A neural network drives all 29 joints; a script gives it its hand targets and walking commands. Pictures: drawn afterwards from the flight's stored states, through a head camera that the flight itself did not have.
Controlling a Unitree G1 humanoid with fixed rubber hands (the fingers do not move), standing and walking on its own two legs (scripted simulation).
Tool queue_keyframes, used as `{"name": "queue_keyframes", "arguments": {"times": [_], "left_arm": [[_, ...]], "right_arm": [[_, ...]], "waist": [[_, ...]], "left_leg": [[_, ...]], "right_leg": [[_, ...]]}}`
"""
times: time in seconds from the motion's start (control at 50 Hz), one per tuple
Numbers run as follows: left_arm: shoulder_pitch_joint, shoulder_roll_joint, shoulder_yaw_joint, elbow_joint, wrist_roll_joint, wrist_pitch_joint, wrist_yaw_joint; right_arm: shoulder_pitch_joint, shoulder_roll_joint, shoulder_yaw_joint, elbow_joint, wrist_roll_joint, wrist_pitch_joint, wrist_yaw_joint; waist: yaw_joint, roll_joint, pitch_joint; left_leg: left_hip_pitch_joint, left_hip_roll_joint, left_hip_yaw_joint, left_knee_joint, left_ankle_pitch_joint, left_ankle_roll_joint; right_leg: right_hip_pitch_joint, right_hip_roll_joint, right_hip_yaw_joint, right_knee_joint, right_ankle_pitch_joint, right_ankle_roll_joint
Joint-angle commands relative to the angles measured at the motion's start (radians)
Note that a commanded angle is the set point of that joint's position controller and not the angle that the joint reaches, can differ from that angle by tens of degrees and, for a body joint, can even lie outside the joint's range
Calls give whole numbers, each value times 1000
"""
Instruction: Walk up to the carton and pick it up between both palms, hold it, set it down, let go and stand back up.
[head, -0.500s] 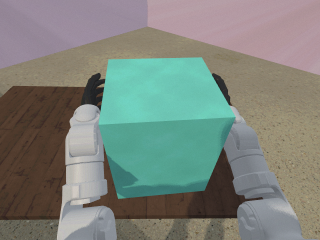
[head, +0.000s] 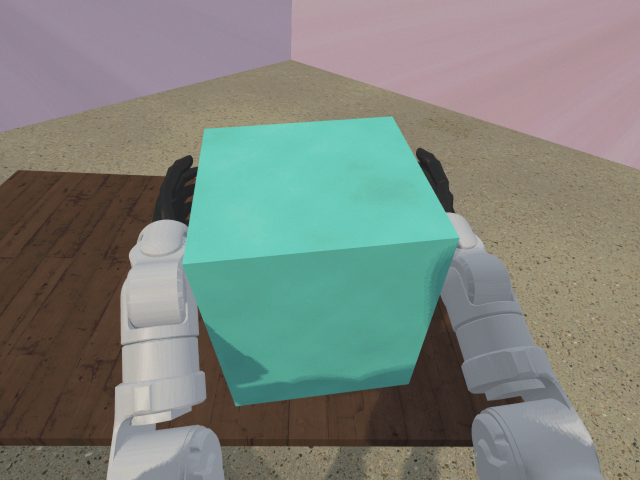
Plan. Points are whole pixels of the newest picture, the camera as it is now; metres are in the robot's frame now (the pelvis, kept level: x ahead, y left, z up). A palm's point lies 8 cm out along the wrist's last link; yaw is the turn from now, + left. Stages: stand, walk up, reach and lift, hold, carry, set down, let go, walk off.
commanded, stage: hold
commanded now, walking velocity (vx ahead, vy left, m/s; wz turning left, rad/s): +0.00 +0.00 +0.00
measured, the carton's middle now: (312, 264) +0.32 +0.01 +0.17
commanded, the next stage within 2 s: none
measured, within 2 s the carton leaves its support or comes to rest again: neither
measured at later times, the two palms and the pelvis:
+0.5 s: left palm (183, 224) +0.36 +0.15 +0.20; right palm (438, 220) +0.36 -0.15 +0.20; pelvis +0.00 +0.00 +0.00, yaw -1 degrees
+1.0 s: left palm (178, 213) +0.36 +0.16 +0.21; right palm (437, 212) +0.36 -0.14 +0.21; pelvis -0.01 +0.00 +0.00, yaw +0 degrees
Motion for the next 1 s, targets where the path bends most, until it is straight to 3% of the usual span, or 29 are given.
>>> {"name": "queue_keyframes", "arguments": {"times": [0.0,0.08,0.1,0.12,0.14,0.16,0.2,0.22,0.24,0.32,0.34,0.36,0.38,0.44,0.48,0.52,0.54,0.6,0.66,0.68,0.7,0.72,0.8,0.82,0.86,0.88,0.9,0.92,0.98], "left_arm": [[-706,-559,-489,-116,-96,-36,-133],[-737,-564,-504,-59,-139,-40,-128],[-718,-567,-503,-49,-128,-43,-127],[-742,-593,-531,-134,-169,-58,-120],[-724,-589,-524,-128,-171,-68,-102],[-723,-592,-536,-119,-171,-65,-103],[-742,-622,-572,-193,-197,-75,-85],[-705,-603,-550,-180,-186,-71,-87],[-674,-578,-502,-107,-154,-58,-93],[-614,-529,-436,-51,-81,-13,-126],[-611,-508,-399,-29,-59,-9,-140],[-655,-524,-441,-12,-84,-6,-153],[-681,-533,-446,-78,-84,-23,-150],[-760,-568,-507,-114,-150,-53,-141],[-741,-571,-513,-147,-154,-63,-119],[-709,-577,-531,-154,-166,-71,-107],[-715,-575,-537,-189,-169,-80,-104],[-687,-526,-472,-108,-138,-63,-127],[-700,-486,-423,-68,-85,-51,-142],[-733,-496,-434,-48,-107,-52,-149],[-729,-504,-437,-34,-103,-50,-148],[-731,-552,-494,-82,-134,-53,-146],[-822,-603,-564,-153,-198,-81,-115],[-799,-588,-540,-122,-191,-84,-108],[-769,-572,-489,-12,-158,-75,-114],[-740,-588,-514,-26,-163,-69,-116],[-714,-546,-464,-9,-134,-64,-123],[-698,-544,-444,-23,-116,-61,-128],[-736,-555,-447,-42,-103,-52,-130]], "right_arm": [[-743,515,368,-237,88,-47,96],[-863,519,372,-304,55,-70,108],[-813,520,370,-266,47,-66,112],[-855,559,414,-371,76,-83,113],[-864,564,435,-390,74,-87,119],[-840,535,416,-338,68,-80,115],[-839,557,435,-396,93,-91,114],[-823,543,451,-393,92,-91,111],[-776,528,418,-297,77,-65,107],[-771,481,390,-254,68,-52,109],[-739,475,364,-192,61,-40,108],[-764,488,328,-217,36,-41,107],[-781,517,386,-231,65,-55,110],[-822,556,393,-303,71,-68,108],[-858,578,432,-362,109,-85,112],[-831,572,445,-390,103,-86,103],[-829,595,459,-416,106,-91,98],[-767,551,414,-311,64,-60,83],[-758,541,395,-225,47,-43,95],[-788,536,355,-228,39,-46,96],[-778,535,358,-188,35,-44,100],[-809,552,368,-271,48,-59,96],[-884,576,419,-370,86,-90,101],[-895,593,430,-357,86,-88,101],[-870,562,383,-263,44,-69,103],[-871,545,378,-312,47,-79,102],[-803,548,356,-242,25,-63,101],[-836,556,386,-263,45,-68,99],[-822,550,373,-183,65,-56,109]], "waist": [[-20,174,-345],[-9,113,-380],[-13,114,-363],[-4,86,-489],[29,96,-480],[0,97,-485],[15,133,-589],[21,97,-561],[10,94,-453],[18,84,-306],[9,76,-288],[-38,84,-288],[4,87,-321],[-21,111,-402],[25,126,-504],[8,126,-503],[33,123,-525],[-2,65,-417],[26,75,-333],[-16,40,-352],[-12,83,-318],[-21,110,-385],[-14,150,-548],[14,118,-525],[6,83,-418],[-19,88,-451],[-16,68,-382],[18,63,-401],[16,111,-396]], "left_leg": [[34,-34,45,-63,250,-58],[-5,-30,59,-75,180,-40],[24,-25,57,-76,202,-42],[54,-24,53,-55,281,-35],[60,-26,44,-43,321,-44],[85,-24,48,-40,342,-53],[132,-23,36,-2,433,-64],[122,-24,43,-7,443,-61],[79,-35,51,-20,376,-47],[-6,-35,62,-73,229,-29],[-10,-38,55,-80,207,-25],[-26,-37,65,-91,138,-25],[-21,-43,73,-88,168,-19],[15,-45,66,-70,230,-37],[61,-46,61,-34,337,-39],[95,-45,50,-23,391,-51],[79,-52,55,-15,394,-43],[7,-54,58,-52,253,-22],[-52,-52,73,-101,72,1],[-46,-42,70,-101,60,3],[-53,-44,71,-105,74,-7],[-41,-45,66,-79,146,-15],[53,-41,55,-40,271,-47],[29,-44,58,-45,248,-32],[-15,-34,54,-73,161,-22],[10,-29,49,-79,166,-24],[-17,-44,57,-79,151,-15],[-31,-39,65,-85,137,-8],[-22,-40,64,-91,152,-18]], "right_leg": [[119,56,-23,-14,98,2],[85,55,-24,-22,57,8],[74,61,-25,-23,55,5],[119,60,-25,-2,138,13],[97,74,-26,-5,138,8],[95,77,-33,-7,130,7],[105,77,-20,4,210,4],[112,77,-23,3,208,11],[111,68,-11,-14,195,11],[118,55,-14,-23,107,8],[136,53,-15,-22,115,8],[112,48,-8,-22,96,6],[148,45,-12,-14,109,15],[138,47,-21,-10,164,16],[145,58,-18,10,219,28],[135,58,-21,1,270,24],[154,56,-9,14,285,28],[171,39,-8,-2,247,37],[135,25,-6,-19,59,36],[117,28,-9,-21,42,27],[124,29,-17,-17,49,23],[145,32,-12,-1,115,23],[132,53,-32,7,158,19],[129,48,-16,4,164,21],[95,52,-21,-13,67,20],[99,51,-28,-16,88,14],[119,37,-16,-20,108,23],[147,37,-16,-10,87,25],[136,44,-17,-8,78,20]]}}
